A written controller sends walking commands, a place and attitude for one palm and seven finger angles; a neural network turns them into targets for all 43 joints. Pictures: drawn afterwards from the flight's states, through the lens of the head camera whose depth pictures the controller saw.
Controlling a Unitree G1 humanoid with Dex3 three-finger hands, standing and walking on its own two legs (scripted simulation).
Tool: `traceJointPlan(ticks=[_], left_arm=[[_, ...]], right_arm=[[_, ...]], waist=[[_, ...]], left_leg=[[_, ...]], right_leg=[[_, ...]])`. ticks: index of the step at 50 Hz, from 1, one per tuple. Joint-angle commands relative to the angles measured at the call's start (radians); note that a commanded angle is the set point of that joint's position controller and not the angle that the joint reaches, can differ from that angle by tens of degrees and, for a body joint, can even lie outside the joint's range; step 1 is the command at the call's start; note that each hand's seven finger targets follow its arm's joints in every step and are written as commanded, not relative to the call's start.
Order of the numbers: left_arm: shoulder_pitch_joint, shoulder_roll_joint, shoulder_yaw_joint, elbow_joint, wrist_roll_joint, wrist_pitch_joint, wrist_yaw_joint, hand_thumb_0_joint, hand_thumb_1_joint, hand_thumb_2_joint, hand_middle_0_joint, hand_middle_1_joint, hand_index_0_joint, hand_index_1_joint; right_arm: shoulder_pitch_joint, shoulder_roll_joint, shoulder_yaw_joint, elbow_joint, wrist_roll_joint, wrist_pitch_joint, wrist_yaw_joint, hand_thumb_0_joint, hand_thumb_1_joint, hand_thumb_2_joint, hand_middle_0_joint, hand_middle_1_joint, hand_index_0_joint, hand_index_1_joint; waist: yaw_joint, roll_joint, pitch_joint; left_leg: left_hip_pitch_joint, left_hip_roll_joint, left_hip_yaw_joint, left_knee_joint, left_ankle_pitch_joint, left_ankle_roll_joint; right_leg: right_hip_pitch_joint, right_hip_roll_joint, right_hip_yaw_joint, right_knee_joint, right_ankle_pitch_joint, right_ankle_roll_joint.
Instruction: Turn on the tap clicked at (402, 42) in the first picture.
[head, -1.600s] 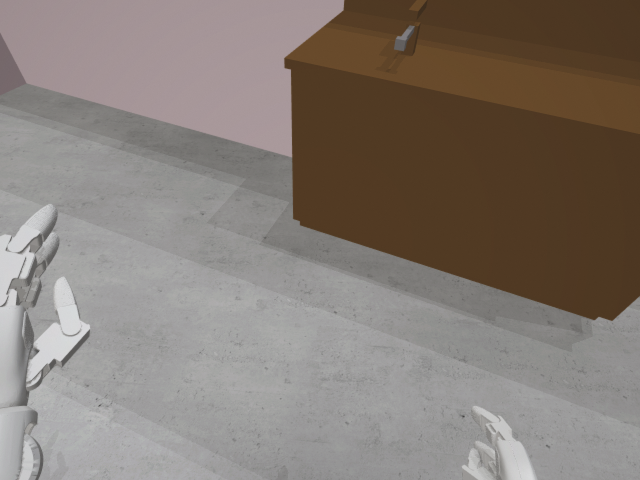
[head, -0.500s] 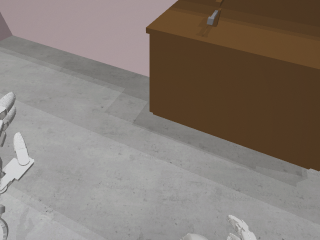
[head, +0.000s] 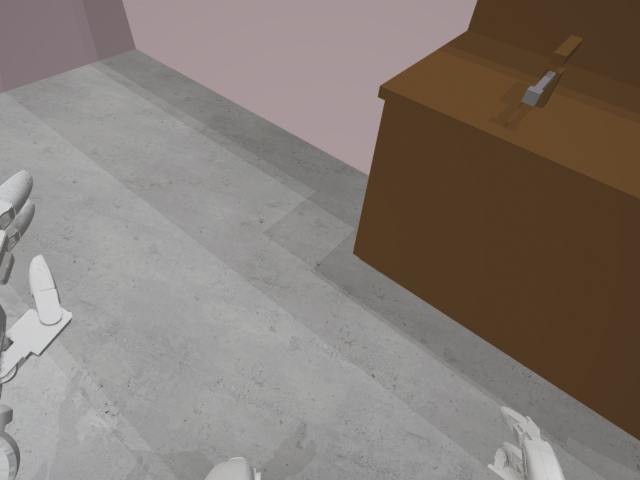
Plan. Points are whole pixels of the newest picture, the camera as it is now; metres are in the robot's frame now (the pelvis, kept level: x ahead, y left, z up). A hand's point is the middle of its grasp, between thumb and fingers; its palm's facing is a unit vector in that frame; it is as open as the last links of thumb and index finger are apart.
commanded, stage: walk to a spot facing it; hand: left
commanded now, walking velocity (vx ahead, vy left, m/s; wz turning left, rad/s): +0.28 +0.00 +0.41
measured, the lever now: (532, 96) +0.86 -0.38 +0.09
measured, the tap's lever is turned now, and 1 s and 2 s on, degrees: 0 0 0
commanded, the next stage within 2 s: turn to face it in 0.16 s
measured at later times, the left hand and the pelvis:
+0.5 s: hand (135, 212) +0.33 +0.24 +0.17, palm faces +0.51 -0.74 -0.44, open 7.4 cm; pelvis +0.13 -0.02 -0.01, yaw +2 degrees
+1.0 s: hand (248, 180) +0.41 +0.13 +0.17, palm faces +0.17 -0.88 -0.45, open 7.4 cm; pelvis +0.13 -0.04 -0.02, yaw -16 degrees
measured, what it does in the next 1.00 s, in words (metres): walks ahead, turning right: left foot, then right foot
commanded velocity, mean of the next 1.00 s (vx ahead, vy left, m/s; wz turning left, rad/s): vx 0.05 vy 0.00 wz -0.40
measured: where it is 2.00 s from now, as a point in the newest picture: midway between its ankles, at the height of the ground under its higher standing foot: outside the picture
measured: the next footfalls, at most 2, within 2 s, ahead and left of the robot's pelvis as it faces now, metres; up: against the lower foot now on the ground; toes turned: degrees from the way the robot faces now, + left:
left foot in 0.08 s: +0.13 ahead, +0.14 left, +0.00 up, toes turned +11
right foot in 0.42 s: +0.23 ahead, -0.12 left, +0.00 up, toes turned -6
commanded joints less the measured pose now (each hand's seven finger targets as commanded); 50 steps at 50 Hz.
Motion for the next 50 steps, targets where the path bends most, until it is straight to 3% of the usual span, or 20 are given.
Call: traceJointPlan(ticks=[1,2,3,4,5,7,12,19,20,22,23,27,34,36,38,40,42,48,49,50], left_arm=[[-0.168,0.131,0.073,-0.138,-0.001,-0.027,0.035,0.0,0.9,0.9,-0.2,-0.3,-0.2,-0.3],[-0.2,0.129,0.061,-0.148,-0.002,-0.031,0.035,0.0,0.9,0.9,-0.2,-0.3,-0.2,-0.3],[-0.227,0.129,0.06,-0.172,-0.004,-0.039,0.034,0.0,0.9,0.9,-0.2,-0.3,-0.2,-0.3],[-0.221,0.129,0.076,-0.19,-0.008,-0.056,0.034,0.0,0.9,0.9,-0.2,-0.3,-0.2,-0.3],[-0.214,0.177,0.088,-0.161,0.006,-0.078,0.024,0.0,0.9,0.9,-0.2,-0.3,-0.2,-0.3],[-0.18,0.199,0.133,-0.201,0.01,-0.075,0.008,0.0,0.9,0.9,-0.2,-0.3,-0.2,-0.3],[-0.011,0.144,0.142,-0.252,-0.017,-0.076,0.0,0.0,0.9,0.9,-0.2,-0.3,-0.2,-0.3],[-0.146,0.131,0.11,-0.034,0.001,-0.045,0.0,0.0,0.9,0.9,-0.2,-0.3,-0.2,-0.3],[-0.185,0.131,0.09,-0.011,0.01,-0.037,-0.001,0.0,0.9,0.9,-0.2,-0.3,-0.2,-0.3],[-0.224,0.167,0.112,0.036,0.009,-0.026,-0.003,0.0,0.9,0.9,-0.2,-0.3,-0.2,-0.3],[-0.214,0.158,0.095,0.032,0.005,-0.025,-0.007,0.0,0.9,0.9,-0.2,-0.3,-0.2,-0.3],[-0.14,0.175,0.132,-0.118,0.001,-0.06,0.001,0.0,0.9,0.9,-0.2,-0.3,-0.2,-0.3],[-0.04,0.171,0.18,-0.16,-0.023,-0.072,0.011,0.0,0.9,0.9,-0.2,-0.3,-0.2,-0.3],[-0.077,0.161,0.165,-0.155,-0.022,-0.077,0.002,0.0,0.9,0.9,-0.2,-0.3,-0.2,-0.3],[-0.046,0.157,0.163,-0.075,-0.016,-0.084,-0.011,0.0,0.9,0.9,-0.2,-0.3,-0.2,-0.3],[-0.12,0.116,0.094,-0.093,-0.008,-0.093,-0.028,0.0,0.9,0.9,-0.2,-0.3,-0.2,-0.3],[-0.126,0.09,0.048,-0.092,-0.001,-0.077,-0.033,0.0,0.9,0.9,-0.2,-0.3,-0.2,-0.3],[-0.148,0.151,0.099,-0.147,-0.002,-0.048,-0.025,0.0,0.9,0.9,-0.2,-0.3,-0.2,-0.3],[-0.149,0.175,0.125,-0.157,0.0,-0.053,-0.022,0.0,0.9,0.9,-0.2,-0.3,-0.2,-0.3],[-0.111,0.228,0.168,-0.126,0.007,-0.052,-0.015,0.0,0.9,0.9,-0.2,-0.3,-0.2,-0.3]], right_arm=[[-0.063,-0.039,0.001,-0.146,0.008,-0.051,-0.017,0.0,-0.9,-0.9,0.2,0.3,0.2,0.3],[-0.048,-0.05,-0.004,-0.147,0.012,-0.053,-0.022,0.0,-0.9,-0.9,0.2,0.3,0.2,0.3],[-0.031,-0.072,-0.011,-0.154,0.019,-0.058,-0.024,0.0,-0.9,-0.9,0.2,0.3,0.2,0.3],[-0.047,-0.087,-0.012,-0.162,0.018,-0.065,-0.015,0.0,-0.9,-0.9,0.2,0.3,0.2,0.3],[-0.064,-0.069,0.002,-0.155,0.014,-0.077,0.0,0.0,-0.9,-0.9,0.2,0.3,0.2,0.3],[-0.084,-0.062,-0.013,-0.129,0.025,-0.074,0.015,0.0,-0.9,-0.9,0.2,0.3,0.2,0.3],[-0.078,-0.049,-0.006,-0.112,0.022,-0.1,0.032,0.0,-0.9,-0.9,0.2,0.3,0.2,0.3],[-0.072,-0.052,0.008,-0.086,0.026,-0.09,0.0,0.0,-0.9,-0.9,0.2,0.3,0.2,0.3],[-0.064,-0.038,0.012,-0.086,0.026,-0.085,-0.002,0.0,-0.9,-0.9,0.2,0.3,0.2,0.3],[-0.087,-0.034,0.015,-0.099,0.02,-0.096,0.005,0.0,-0.9,-0.9,0.2,0.3,0.2,0.3],[-0.093,-0.051,0.003,-0.092,0.019,-0.093,0.01,0.0,-0.9,-0.9,0.2,0.3,0.2,0.3],[-0.139,-0.033,0.024,-0.099,0.014,-0.051,0.017,0.0,-0.9,-0.9,0.2,0.3,0.2,0.3],[-0.087,-0.049,0.001,-0.148,0.019,-0.03,0.019,0.0,-0.9,-0.9,0.2,0.3,0.2,0.3],[-0.086,-0.083,-0.018,-0.168,0.028,-0.027,0.009,0.0,-0.9,-0.9,0.2,0.3,0.2,0.3],[-0.089,-0.077,-0.016,-0.178,0.025,-0.032,0.014,0.0,-0.9,-0.9,0.2,0.3,0.2,0.3],[-0.075,-0.075,-0.018,-0.179,0.023,-0.044,0.029,0.0,-0.9,-0.9,0.2,0.3,0.2,0.3],[-0.054,-0.1,-0.025,-0.176,0.034,-0.049,0.049,0.0,-0.9,-0.9,0.2,0.3,0.2,0.3],[-0.042,-0.1,-0.014,-0.191,0.034,-0.072,0.067,0.0,-0.9,-0.9,0.2,0.3,0.2,0.3],[-0.041,-0.093,-0.014,-0.192,0.037,-0.072,0.069,0.0,-0.9,-0.9,0.2,0.3,0.2,0.3],[-0.044,-0.073,-0.01,-0.2,0.039,-0.065,0.067,0.0,-0.9,-0.9,0.2,0.3,0.2,0.3]], waist=[[-0.018,-0.027,-0.066],[-0.038,0.033,-0.077],[-0.061,0.189,-0.111],[-0.049,0.455,-0.14],[-0.036,0.425,-0.143],[-0.039,0.316,-0.143],[-0.016,0.33,-0.155],[-0.023,0.191,-0.157],[-0.029,0.067,-0.172],[-0.013,-0.226,-0.163],[-0.009,-0.243,-0.146],[-0.013,-0.073,-0.198],[-0.019,0.03,-0.21],[-0.018,0.159,-0.18],[-0.005,0.43,-0.144],[-0.008,0.366,-0.079],[-0.011,0.328,-0.091],[-0.008,0.325,-0.108],[-0.003,0.265,-0.13],[-0.003,0.084,-0.151]], left_leg=[[0.165,-0.05,0.08,-0.173,0.031,0.002],[0.263,-0.059,0.072,-0.227,0.025,0.015],[0.387,0.017,-0.099,-0.31,0.007,0.073],[0.53,0.251,-0.512,-0.393,0.259,0.192],[0.535,0.343,-0.688,-0.428,0.336,0.253],[0.505,0.334,-0.612,-0.393,0.288,0.286],[0.294,0.192,-0.265,-0.423,0.271,0.182],[0.235,0.145,-0.035,-0.195,0.193,0.054],[0.197,0.088,0.025,-0.034,0.13,0.029],[-0.085,-0.058,-0.022,0.289,-0.277,-0.037],[-0.084,-0.029,-0.1,0.363,-0.268,-0.044],[0.006,-0.013,-0.096,0.252,-0.187,-0.056],[0.252,-0.03,-0.029,-0.234,0.045,-0.056],[0.332,0.115,-0.139,-0.364,0.163,-0.004],[0.337,0.348,-0.314,-0.424,0.422,0.112],[0.332,0.365,-0.263,-0.367,0.579,0.139],[0.351,0.305,-0.085,-0.306,0.646,0.082],[0.235,0.259,0.017,-0.174,0.425,0.008],[0.189,0.233,0.031,-0.075,0.367,-0.01],[0.089,0.144,0.075,0.109,0.153,-0.049]], right_leg=[[-0.001,-0.205,0.184,-0.122,-0.002,-0.069],[-0.047,-0.171,0.142,0.021,0.064,-0.043],[-0.157,-0.104,0.096,0.278,0.12,0.005],[-0.377,0.052,0.088,0.569,-0.191,0.068],[-0.46,0.055,0.203,0.704,-0.319,0.05],[-0.547,-0.001,0.297,0.762,-0.257,0.059],[-0.317,0.016,0.185,0.422,-0.074,0.08],[0.033,0.117,0.095,-0.078,0.121,0.061],[0.08,0.039,0.213,-0.118,0.238,0.019],[0.175,-0.225,0.666,-0.177,0.596,-0.137],[0.131,-0.235,0.698,-0.199,0.552,-0.14],[0.051,-0.167,0.481,-0.129,0.585,-0.142],[-0.083,-0.085,0.501,-0.099,0.298,-0.085],[-0.181,0.024,0.441,0.037,0.205,-0.008],[-0.334,0.132,0.279,0.382,-0.215,0.061],[-0.368,0.094,0.283,0.442,-0.195,0.065],[-0.306,0.098,0.223,0.317,-0.122,0.068],[-0.03,0.133,0.135,0.032,0.052,0.067],[0.047,0.102,0.169,-0.03,0.169,0.048],[0.107,-0.022,0.355,-0.064,0.458,-0.018]])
